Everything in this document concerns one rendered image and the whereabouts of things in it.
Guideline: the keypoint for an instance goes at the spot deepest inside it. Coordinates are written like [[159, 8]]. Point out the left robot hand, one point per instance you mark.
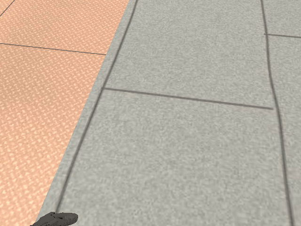
[[57, 219]]

